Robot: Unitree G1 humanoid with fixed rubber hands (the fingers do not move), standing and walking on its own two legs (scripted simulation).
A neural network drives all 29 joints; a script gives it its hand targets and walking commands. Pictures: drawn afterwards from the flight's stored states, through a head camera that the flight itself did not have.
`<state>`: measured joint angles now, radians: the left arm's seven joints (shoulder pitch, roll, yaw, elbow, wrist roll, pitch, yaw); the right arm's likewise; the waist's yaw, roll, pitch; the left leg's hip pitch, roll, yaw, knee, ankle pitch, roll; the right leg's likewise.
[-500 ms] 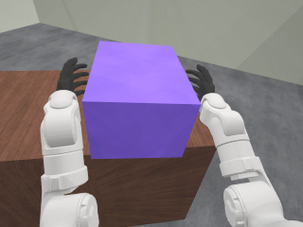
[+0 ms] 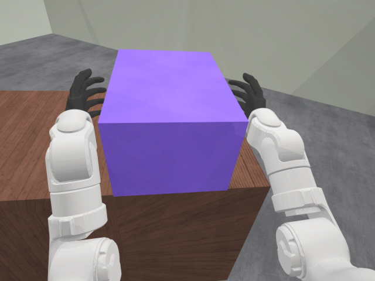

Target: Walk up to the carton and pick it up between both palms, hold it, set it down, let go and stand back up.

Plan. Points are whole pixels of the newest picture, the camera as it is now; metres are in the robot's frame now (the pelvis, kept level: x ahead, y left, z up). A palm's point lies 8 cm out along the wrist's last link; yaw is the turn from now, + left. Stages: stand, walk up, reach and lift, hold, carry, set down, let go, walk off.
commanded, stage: hold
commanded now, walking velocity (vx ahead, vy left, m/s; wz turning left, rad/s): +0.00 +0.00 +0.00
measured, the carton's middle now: (168, 113) +0.44 +0.01 +0.19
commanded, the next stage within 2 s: none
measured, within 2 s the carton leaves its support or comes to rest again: neither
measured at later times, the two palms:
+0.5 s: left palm (92, 114) +0.35 +0.16 +0.25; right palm (260, 123) +0.35 -0.17 +0.22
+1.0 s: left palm (87, 117) +0.35 +0.16 +0.24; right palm (256, 123) +0.35 -0.16 +0.22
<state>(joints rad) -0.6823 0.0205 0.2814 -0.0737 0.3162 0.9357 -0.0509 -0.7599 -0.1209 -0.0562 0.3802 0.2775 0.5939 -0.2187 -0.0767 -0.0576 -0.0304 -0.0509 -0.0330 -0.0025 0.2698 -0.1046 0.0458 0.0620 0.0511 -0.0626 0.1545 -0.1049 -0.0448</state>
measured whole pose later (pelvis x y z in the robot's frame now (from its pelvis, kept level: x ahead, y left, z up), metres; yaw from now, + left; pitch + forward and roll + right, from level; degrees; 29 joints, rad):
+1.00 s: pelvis -0.01 +0.00 +0.00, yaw +0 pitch -6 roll -1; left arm -0.68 0.02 0.29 -0.02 0.32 0.88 -0.07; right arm -0.72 -0.10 -0.05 0.39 0.24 0.55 -0.23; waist -0.08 -0.04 -0.01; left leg -0.07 -0.03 0.00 0.27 -0.09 0.04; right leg 0.04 0.05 -0.07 0.17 -0.10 -0.05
